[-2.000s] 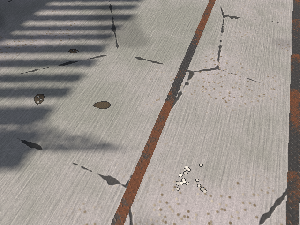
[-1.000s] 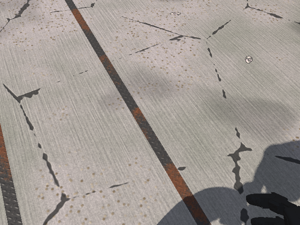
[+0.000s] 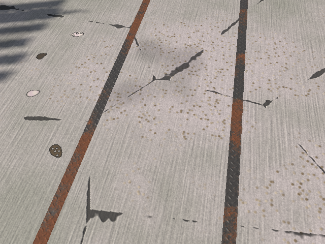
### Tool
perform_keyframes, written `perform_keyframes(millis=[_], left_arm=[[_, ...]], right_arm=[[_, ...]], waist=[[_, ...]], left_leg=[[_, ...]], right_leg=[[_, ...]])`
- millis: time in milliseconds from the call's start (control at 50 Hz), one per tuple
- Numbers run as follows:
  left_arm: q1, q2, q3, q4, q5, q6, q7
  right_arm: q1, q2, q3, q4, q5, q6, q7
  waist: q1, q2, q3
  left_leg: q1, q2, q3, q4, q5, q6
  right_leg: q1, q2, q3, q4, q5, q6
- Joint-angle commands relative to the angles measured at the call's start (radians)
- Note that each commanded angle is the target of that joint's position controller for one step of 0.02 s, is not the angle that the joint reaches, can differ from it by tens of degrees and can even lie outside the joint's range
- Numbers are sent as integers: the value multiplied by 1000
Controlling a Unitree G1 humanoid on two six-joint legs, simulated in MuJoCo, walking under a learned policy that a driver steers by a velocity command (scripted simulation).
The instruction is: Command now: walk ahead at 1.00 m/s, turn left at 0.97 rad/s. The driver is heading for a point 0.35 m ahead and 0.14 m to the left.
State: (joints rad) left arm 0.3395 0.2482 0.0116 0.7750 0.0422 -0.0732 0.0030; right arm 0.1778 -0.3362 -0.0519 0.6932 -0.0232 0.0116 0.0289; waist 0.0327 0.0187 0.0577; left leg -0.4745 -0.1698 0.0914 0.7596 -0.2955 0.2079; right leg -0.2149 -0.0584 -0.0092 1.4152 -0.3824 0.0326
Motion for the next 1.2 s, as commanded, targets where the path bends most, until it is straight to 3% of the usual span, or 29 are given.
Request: perform_keyframes(millis=[20,40,80,120,160,200,240,260,280,300,320,340,360,380,400,420,460,500,560,640,700,720,740,760,780,820,860,980,1200], left_arm=[[-109,179,24,-180,15,-40,4],[-71,177,22,-169,29,-17,4],[-95,153,17,-182,33,22,0],[-238,113,0,-244,21,26,-11],[-313,83,-13,-266,-1,22,-24],[-326,89,-12,-259,-15,17,-26],[-323,107,-5,-249,-4,5,-16],[-277,129,5,-232,5,-1,-5],[-182,161,20,-205,6,-9,6],[-33,188,34,-164,7,-22,16],[77,240,61,-165,-56,-48,19],[101,280,60,-154,-15,-58,6],[55,256,73,-175,-19,-51,-2],[-33,184,62,-201,-17,-40,4],[-97,147,48,-186,-19,-36,-2],[-115,124,37,-173,-31,-35,-6],[-134,134,41,-139,-32,-39,-13],[-180,146,47,-114,-33,-42,-18],[-208,183,61,-84,-47,-26,-7],[-173,197,64,-44,-57,-9,-2],[-174,193,62,-19,-70,5,-1],[-134,166,53,-1,-65,6,-2],[-78,130,41,1,-35,-3,-4],[29,74,18,17,-24,-2,-9],[-19,86,17,17,-27,16,-7],[-71,108,21,12,-26,48,-3],[-92,150,31,18,-18,67,2],[-100,126,28,45,-31,59,15],[-104,105,34,112,-32,75,24]], right_arm=[[172,-197,-69,-7,6,-24,-37],[142,-172,-57,-11,8,-39,-41],[139,-143,-44,-5,15,-65,-32],[127,-147,-47,-3,16,-80,-27],[129,-154,-56,1,18,-85,-20],[166,-164,-63,20,28,-86,-13],[239,-159,-66,53,33,-79,-21],[260,-167,-67,65,31,-78,-29],[248,-189,-71,67,26,-77,-34],[206,-189,-70,56,30,-80,-34],[201,1,-16,28,39,-70,-39],[376,67,13,15,51,-75,-36],[384,-58,-4,25,70,-66,-37],[233,-115,-19,-6,76,-51,-42],[138,-114,-20,-32,63,-41,-44],[88,-109,-23,-43,50,-33,-46],[122,-49,-13,-52,48,-20,-41],[115,-8,0,-50,42,-14,-46],[56,12,16,-56,29,-18,-38],[-67,-24,8,-80,26,-20,-24],[-78,-35,-4,-79,14,-25,-23],[-72,-56,-12,-76,9,-27,-28],[-64,-116,-24,-88,-3,-26,-38],[-83,-73,-7,-94,-15,-14,-45],[-92,4,10,-86,-2,-5,-41],[-172,2,8,-83,12,2,-27],[-177,-28,-3,-78,14,-4,-17],[-130,-2,-9,-28,17,-20,-30],[-129,6,-26,69,19,-2,-49]], waist=[[-49,-97,-46],[-2,-106,-19],[23,-96,6],[1,-64,53],[-32,-27,41],[-65,-7,11],[-98,-8,-17],[-88,1,-57],[-36,21,-113],[55,17,-169],[101,-74,-351],[15,-427,-518],[35,-317,-566],[55,-194,-413],[31,-79,-263],[17,-39,-182],[-43,-84,-117],[-70,-90,-109],[-65,-114,-172],[-27,-105,-162],[-42,-105,-138],[-37,-78,-137],[-6,28,-191],[37,147,-285],[6,134,-290],[28,90,-207],[11,49,-116],[-5,10,-184],[-6,-12,-113]], left_leg=[[474,335,-712,-514,62,185],[356,297,-632,-517,136,178],[186,238,-541,-548,177,169],[58,177,-480,-587,202,142],[22,131,-438,-585,274,87],[100,145,-434,-552,448,47],[274,157,-433,-439,685,-7],[358,157,-440,-349,838,-40],[404,162,-438,-208,937,-77],[379,137,-412,-7,892,-112],[195,105,-397,313,273,-165],[-84,-48,-332,696,-370,-219],[-162,34,-357,805,-278,-237],[-184,96,-302,764,-213,-250],[-194,131,-246,705,-178,-256],[-198,157,-233,650,-179,-255],[-112,189,-222,523,-170,-246],[-46,195,-188,326,-123,-251],[85,202,-152,68,107,-252],[134,198,-152,-101,224,-227],[219,174,-118,-273,278,-180],[284,192,-142,-338,396,-154],[415,319,-261,-294,786,-105],[518,451,-400,-277,845,28],[463,443,-426,-304,664,60],[316,332,-342,-321,326,-35],[244,274,-290,-315,240,-96],[327,252,-239,-216,562,-94],[303,223,-207,-235,407,-119]], right_leg=[[-579,-45,91,-11,11,7],[-506,-63,93,-77,-15,23],[-419,-82,70,-233,-60,49],[-350,-76,31,-433,109,58],[-228,-41,18,-632,355,45],[-147,1,0,-757,489,21],[-130,43,-7,-864,505,-10],[-89,82,-11,-897,479,-22],[-2,100,-6,-917,466,-34],[145,59,4,-975,554,-49],[475,-140,190,-849,808,-95],[745,-429,620,-858,1111,-296],[695,-439,740,-929,819,-332],[553,-365,552,-961,756,-294],[377,-304,415,-985,821,-264],[265,-254,331,-1010,843,-256],[99,-216,247,-1084,876,-251],[8,-189,153,-1119,935,-258],[-15,-159,42,-1129,953,-256],[24,-170,40,-1107,768,-238],[17,-150,47,-1017,587,-195],[-2,-109,35,-964,508,-154],[-71,-43,-11,-868,339,-93],[-147,7,-31,-811,22,-33],[-117,-2,1,-822,-58,-6],[-50,0,-10,-930,63,-5],[-51,4,-19,-950,100,-16],[1,-11,-13,-942,258,-26],[-19,-14,-14,-978,197,-40]])
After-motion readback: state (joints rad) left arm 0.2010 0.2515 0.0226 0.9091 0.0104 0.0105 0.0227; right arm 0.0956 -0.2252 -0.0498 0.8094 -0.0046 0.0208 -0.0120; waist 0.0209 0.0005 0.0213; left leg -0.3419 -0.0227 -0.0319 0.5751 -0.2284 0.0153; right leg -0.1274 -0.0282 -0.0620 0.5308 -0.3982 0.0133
